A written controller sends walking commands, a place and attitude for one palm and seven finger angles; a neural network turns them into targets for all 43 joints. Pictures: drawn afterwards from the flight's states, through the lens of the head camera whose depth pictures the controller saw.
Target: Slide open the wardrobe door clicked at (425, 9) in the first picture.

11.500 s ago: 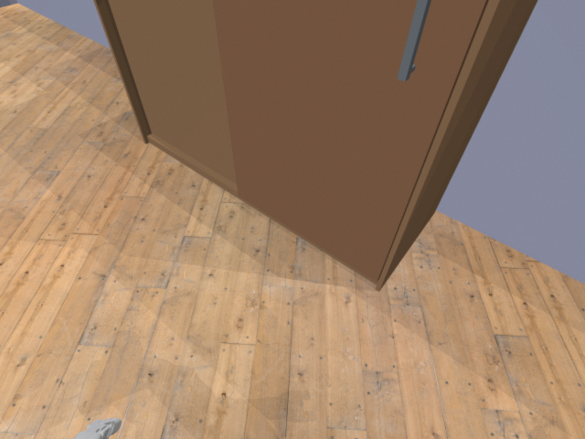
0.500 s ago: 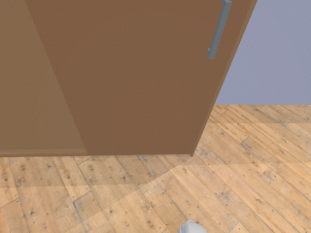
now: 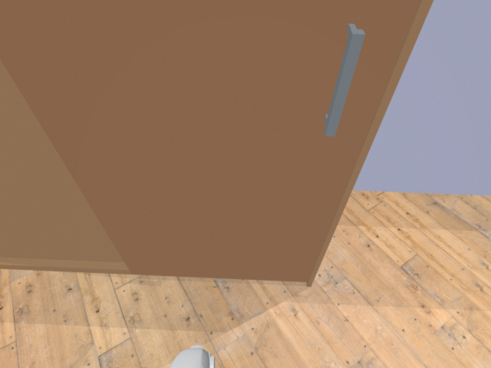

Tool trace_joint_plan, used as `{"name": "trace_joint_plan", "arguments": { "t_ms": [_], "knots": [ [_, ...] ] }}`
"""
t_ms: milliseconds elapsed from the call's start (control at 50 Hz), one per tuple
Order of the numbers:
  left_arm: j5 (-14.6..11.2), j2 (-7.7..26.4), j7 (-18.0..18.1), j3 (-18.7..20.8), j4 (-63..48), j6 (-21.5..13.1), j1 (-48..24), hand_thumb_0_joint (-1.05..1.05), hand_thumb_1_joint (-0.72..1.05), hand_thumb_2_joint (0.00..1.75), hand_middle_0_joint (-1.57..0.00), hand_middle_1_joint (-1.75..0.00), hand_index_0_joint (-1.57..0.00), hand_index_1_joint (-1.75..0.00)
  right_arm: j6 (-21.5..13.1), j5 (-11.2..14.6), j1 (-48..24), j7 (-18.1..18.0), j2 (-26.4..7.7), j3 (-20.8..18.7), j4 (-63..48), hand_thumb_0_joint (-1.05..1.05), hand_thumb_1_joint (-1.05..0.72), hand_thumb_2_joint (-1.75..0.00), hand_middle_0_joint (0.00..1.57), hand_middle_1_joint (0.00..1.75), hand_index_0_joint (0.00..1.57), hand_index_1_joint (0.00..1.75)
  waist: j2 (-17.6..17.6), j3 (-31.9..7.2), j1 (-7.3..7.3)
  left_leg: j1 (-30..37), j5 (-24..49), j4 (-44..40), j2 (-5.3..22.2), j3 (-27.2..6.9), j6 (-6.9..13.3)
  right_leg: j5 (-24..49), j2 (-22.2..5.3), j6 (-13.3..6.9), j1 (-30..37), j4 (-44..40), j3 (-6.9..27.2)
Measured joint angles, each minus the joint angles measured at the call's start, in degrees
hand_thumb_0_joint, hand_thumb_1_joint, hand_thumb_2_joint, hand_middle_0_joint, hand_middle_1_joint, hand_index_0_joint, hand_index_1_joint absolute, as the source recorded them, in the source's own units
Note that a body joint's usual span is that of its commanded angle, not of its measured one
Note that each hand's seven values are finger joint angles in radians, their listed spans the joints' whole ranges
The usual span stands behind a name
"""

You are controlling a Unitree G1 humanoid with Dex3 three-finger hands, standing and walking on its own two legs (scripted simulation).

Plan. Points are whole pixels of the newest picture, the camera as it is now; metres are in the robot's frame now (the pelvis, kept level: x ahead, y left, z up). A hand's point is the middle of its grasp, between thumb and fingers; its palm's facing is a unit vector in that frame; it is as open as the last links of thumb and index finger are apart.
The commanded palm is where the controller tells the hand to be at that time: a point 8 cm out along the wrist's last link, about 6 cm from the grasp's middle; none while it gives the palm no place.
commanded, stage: come to a stop and stand still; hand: right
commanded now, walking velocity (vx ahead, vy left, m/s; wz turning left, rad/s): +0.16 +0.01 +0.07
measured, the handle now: (339, 84) +0.57 -0.13 +0.19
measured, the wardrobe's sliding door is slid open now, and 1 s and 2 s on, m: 0.00 0.00 0.00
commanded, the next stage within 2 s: look again from close up in 1.68 s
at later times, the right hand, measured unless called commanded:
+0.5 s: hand out of the picture +0.16 -0.19 -0.18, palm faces +0.03 +0.97 -0.24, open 7.3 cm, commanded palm none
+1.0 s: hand out of the picture +0.06 -0.19 -0.19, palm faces -0.07 +0.97 -0.22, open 7.4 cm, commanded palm none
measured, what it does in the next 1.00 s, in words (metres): steps on the spot: left foot, then right foot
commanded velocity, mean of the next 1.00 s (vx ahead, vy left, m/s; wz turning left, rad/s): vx -0.05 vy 0.03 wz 0.00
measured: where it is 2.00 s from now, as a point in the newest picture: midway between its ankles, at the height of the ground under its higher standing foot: outside the picture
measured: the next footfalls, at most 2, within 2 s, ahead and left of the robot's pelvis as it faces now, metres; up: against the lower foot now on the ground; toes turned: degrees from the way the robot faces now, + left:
left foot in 0.18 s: +0.18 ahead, +0.14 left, +0.00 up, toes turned +8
right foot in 0.54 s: +0.11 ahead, -0.13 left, +0.00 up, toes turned -1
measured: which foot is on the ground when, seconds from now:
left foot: up 0.00-0.16, down 0.18-0.54, up 0.56-0.96, down 0.98-1.00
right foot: down 0.00-0.20, up 0.22-0.52, down 0.54-1.00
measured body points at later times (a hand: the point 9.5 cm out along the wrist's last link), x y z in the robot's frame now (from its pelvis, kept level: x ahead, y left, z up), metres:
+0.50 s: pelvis +0.06 +0.00 -0.01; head +0.10 +0.00 +0.43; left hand +0.12 +0.24 -0.17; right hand +0.15 -0.24 -0.16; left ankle +0.14 +0.13 -0.74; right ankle +0.06 -0.13 -0.72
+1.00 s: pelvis +0.04 -0.01 -0.01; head +0.07 -0.01 +0.43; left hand +0.04 +0.24 -0.16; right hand +0.07 -0.25 -0.17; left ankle +0.02 +0.15 -0.75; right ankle +0.07 -0.13 -0.74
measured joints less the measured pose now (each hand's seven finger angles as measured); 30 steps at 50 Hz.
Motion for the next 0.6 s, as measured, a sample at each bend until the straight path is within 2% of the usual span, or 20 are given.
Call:
{"name": "trace_joint_plan", "arguments": {
  "t_ms": [120, 180, 220, 260, 320, 400, 460, 500, 540, 560, 600],
  "knots": [
    [0.5, -1.0, -0.1, -0.4, 2.2, 0.9, 3.7, 0.00, 0.91, 0.90, -0.20, -0.30, -0.20, -0.30, 0.1, 0.2, -2.5, 0.0, 1.4, 0.9, -1.2, 0.00, -0.91, -0.90, 0.20, 0.30, 0.19, 0.30, -1.7, 1.9, 2.33, 5.7, -1.4, -13.1, -1.3, 1.1, 1.4, -5.6, -1.6, 1.7, 3.3, 3.1, -0.7],
    [0.1, -1.9, 0.1, -0.9, 3.4, 1.4, 5.6, 0.00, 0.91, 0.90, -0.20, -0.30, -0.20, -0.30, -1.2, 0.1, -2.4, -0.1, 1.9, 1.8, -1.0, 0.00, -0.91, -0.90, 0.20, 0.30, 0.19, 0.30, -1.8, 2.5, 2.80, 11.1, 4.5, -20.6, -2.6, 2.2, 2.6, -10.4, -3.2, 3.2, 2.2, 10.4, -0.5],
    [-0.6, -1.8, 0.2, -0.9, 4.0, 2.4, 4.7, 0.00, 0.91, 0.90, -0.20, -0.30, -0.20, -0.30, -2.4, 0.5, -2.5, -0.7, 3.1, 2.5, -0.1, 0.00, -0.91, -0.90, 0.20, 0.30, 0.20, 0.30, -3.3, 3.7, 2.83, 11.4, 1.0, -18.8, -3.8, 3.1, 3.8, -13.1, -4.7, 4.2, -2.2, 20.8, 2.8],
    [-1.1, -1.7, 0.5, -0.7, 3.7, 3.7, 3.2, 0.00, 0.91, 0.90, -0.20, -0.30, -0.20, -0.30, -2.4, 0.6, -2.2, -1.0, 4.1, 3.2, 0.6, 0.00, -0.91, -0.89, 0.20, 0.30, 0.20, 0.30, -3.6, 4.4, 2.70, 11.9, -0.9, -18.8, -3.8, 3.4, 4.3, -17.0, -4.1, 4.9, -7.3, 30.2, 6.6],
    [-1.3, -1.4, 0.8, -0.1, 2.2, 5.2, 0.2, 0.00, 0.91, 0.90, -0.20, -0.30, -0.20, -0.30, -1.4, 1.0, -1.9, -2.1, 4.8, 2.5, 0.6, -0.01, -0.92, -0.89, 0.20, 0.30, 0.20, 0.30, -3.4, 5.0, 1.86, 12.8, 0.0, -20.8, -3.4, 3.5, 3.9, -17.4, -3.6, 5.5, -13.2, 35.7, 9.6],
    [-0.8, -0.2, 0.5, 0.8, -0.9, 6.3, -4.3, 0.00, 0.91, 0.90, -0.20, -0.30, -0.20, -0.30, 0.4, 0.2, -2.2, -2.3, 3.3, 1.6, -0.2, -0.03, -0.94, -0.89, 0.21, 0.30, 0.20, 0.30, -2.9, 5.4, 0.45, 12.3, 1.4, -22.2, -2.6, 3.2, 3.3, -14.7, -3.7, 6.2, -18.1, 36.3, 10.7],
    [-0.7, 0.8, 0.2, 1.1, -3.3, 6.2, -7.3, 0.00, 0.91, 0.90, -0.19, -0.30, -0.20, -0.30, 1.4, -0.2, -1.8, -2.2, 1.8, 1.1, -0.4, -0.02, -0.93, -0.89, 0.21, 0.30, 0.20, 0.30, -2.2, 5.4, -0.30, 11.5, 2.3, -22.4, -2.1, 2.5, 2.5, -12.8, -3.8, 6.4, -18.5, 33.1, 10.6],
    [-0.7, 1.2, 0.1, 1.1, -4.7, 5.6, -8.6, 0.00, 0.91, 0.90, -0.19, -0.30, -0.20, -0.30, 1.9, -0.3, -1.1, -2.1, 0.8, 0.7, -0.5, -0.01, -0.92, -0.89, 0.21, 0.30, 0.20, 0.30, -1.6, 5.0, -0.55, 10.8, 2.6, -21.8, -1.9, 2.2, 1.8, -10.1, -3.8, 6.3, -16.7, 27.5, 10.2],
    [-0.7, 1.5, -0.1, 0.9, -5.8, 4.6, -8.7, 0.00, 0.91, 0.90, -0.19, -0.30, -0.20, -0.30, 2.4, -0.1, 0.0, -2.0, -0.2, 0.5, -0.4, -0.01, -0.92, -0.89, 0.20, 0.30, 0.20, 0.30, -1.2, 3.8, -0.58, 9.6, 2.0, -19.6, -1.8, 1.9, 0.9, -5.0, -3.9, 5.9, -12.9, 18.1, 9.8],
    [-0.4, 1.2, 0.0, 0.9, -5.8, 4.1, -8.7, 0.00, 0.91, 0.90, -0.19, -0.30, -0.20, -0.30, 2.8, 0.2, 0.3, -1.9, -0.8, 0.3, -0.1, -0.01, -0.92, -0.89, 0.20, 0.30, 0.20, 0.30, -0.2, 3.6, -0.63, 8.8, -0.9, -17.5, -1.6, 1.0, 0.6, -4.4, -3.4, 5.0, -12.7, 17.8, 9.5],
    [0.1, 0.5, 0.1, 0.3, -5.9, 4.0, -8.2, 0.00, 0.91, 0.90, -0.19, -0.30, -0.20, -0.30, 3.8, 0.4, 1.4, -1.9, -1.5, 0.0, 0.6, 0.00, -0.92, -0.89, 0.20, 0.30, 0.20, 0.30, 0.7, 2.6, -0.71, 7.7, -9.0, -12.1, -3.3, -2.2, 0.4, -4.2, -3.0, 3.3, -12.4, 17.5, 9.1]
  ]
}}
